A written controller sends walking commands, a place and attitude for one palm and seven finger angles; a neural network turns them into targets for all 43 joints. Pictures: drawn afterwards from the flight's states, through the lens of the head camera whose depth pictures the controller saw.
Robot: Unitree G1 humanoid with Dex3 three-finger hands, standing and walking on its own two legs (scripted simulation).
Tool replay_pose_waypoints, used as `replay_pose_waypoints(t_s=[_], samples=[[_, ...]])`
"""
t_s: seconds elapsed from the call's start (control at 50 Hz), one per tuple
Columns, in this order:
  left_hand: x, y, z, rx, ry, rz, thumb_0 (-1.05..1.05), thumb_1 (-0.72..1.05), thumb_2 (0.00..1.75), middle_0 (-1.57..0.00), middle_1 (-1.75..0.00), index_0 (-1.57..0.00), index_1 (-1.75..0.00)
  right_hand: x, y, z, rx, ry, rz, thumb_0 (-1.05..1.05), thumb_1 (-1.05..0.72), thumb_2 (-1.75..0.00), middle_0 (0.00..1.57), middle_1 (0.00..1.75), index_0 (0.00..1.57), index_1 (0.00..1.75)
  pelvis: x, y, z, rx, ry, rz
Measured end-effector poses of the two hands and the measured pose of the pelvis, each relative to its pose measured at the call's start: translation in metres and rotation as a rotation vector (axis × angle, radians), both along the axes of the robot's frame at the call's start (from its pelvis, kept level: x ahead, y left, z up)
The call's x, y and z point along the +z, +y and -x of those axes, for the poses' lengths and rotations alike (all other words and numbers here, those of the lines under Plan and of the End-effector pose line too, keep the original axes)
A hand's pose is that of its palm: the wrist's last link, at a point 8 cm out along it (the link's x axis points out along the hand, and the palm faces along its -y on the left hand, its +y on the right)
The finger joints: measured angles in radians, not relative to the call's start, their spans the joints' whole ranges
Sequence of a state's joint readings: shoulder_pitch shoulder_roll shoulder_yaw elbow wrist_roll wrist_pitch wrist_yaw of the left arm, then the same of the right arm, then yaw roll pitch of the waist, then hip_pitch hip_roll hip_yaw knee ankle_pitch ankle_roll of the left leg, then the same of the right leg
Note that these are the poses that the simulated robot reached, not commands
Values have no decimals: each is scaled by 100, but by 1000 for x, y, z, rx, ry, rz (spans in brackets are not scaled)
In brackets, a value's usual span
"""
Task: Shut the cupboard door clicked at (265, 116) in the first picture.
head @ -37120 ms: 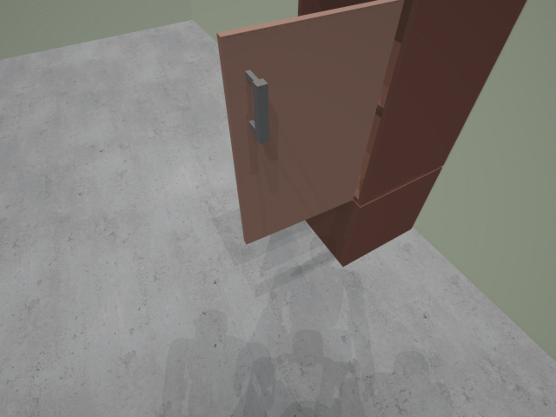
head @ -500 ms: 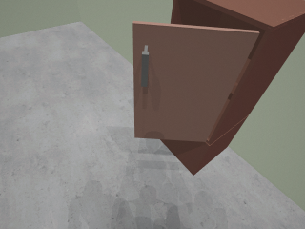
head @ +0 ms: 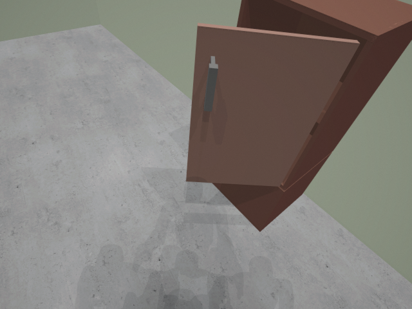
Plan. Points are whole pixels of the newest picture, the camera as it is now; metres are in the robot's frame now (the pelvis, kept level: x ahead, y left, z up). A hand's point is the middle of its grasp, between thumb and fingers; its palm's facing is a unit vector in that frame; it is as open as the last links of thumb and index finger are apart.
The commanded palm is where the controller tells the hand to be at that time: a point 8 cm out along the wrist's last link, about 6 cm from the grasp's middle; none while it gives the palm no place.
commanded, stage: look again from close up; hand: left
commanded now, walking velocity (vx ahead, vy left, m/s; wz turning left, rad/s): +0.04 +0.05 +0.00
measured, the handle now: (210, 84) +0.61 +0.04 +0.13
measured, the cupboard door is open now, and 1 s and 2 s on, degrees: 50 50 50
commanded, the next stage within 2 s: shuffle to correct the standing spot in 0.62 s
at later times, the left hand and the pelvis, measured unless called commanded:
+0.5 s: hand out of the picture +0.03 +0.16 -0.16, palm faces +0.01 -0.98 -0.20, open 7.3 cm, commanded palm none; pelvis +0.01 -0.01 +0.01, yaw -1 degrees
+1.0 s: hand out of the picture -0.02 +0.14 -0.18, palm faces +0.06 -0.99 -0.15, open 7.4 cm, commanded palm none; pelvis +0.03 -0.02 +0.00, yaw +1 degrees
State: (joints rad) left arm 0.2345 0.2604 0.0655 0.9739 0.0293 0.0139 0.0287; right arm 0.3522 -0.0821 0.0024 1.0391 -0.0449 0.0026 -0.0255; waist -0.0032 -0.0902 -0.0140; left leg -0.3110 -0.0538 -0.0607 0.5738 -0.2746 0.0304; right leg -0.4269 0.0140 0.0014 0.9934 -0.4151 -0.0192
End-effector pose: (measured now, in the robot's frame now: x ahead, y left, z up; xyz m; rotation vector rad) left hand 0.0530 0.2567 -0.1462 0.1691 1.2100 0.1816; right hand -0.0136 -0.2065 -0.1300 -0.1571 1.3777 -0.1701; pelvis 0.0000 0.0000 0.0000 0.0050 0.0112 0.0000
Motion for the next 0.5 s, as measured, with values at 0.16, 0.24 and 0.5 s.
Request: replay_pose_waypoints(t_s=[0.16, 0.24, 0.5], samples=[[21, -33, -29, -70, -40, 0, 0, 91, 90, -19, -30, -20, -30, -9, -10, 11, -59, 31, -53, 2, -92, -90, 20, 30, 20, 30, 6, -9, -6, -17, 9, 1], [16, -46, -23, -54, -16, 28, 0, 92, 90, -19, -30, -20, -30, -9, -17, 8, -55, 36, -43, 1, -92, -90, 20, 30, 20, 30, 6, -11, -12, -3, -6, 8], [14, -46, 29, -6, 140, 33, 0, 93, 90, -20, -30, -20, -30, -5, -28, -28, 4, 2, -19, 1, -92, -90, 20, 30, 20, 30, 11, -14, -14, -13, -21, -3]])
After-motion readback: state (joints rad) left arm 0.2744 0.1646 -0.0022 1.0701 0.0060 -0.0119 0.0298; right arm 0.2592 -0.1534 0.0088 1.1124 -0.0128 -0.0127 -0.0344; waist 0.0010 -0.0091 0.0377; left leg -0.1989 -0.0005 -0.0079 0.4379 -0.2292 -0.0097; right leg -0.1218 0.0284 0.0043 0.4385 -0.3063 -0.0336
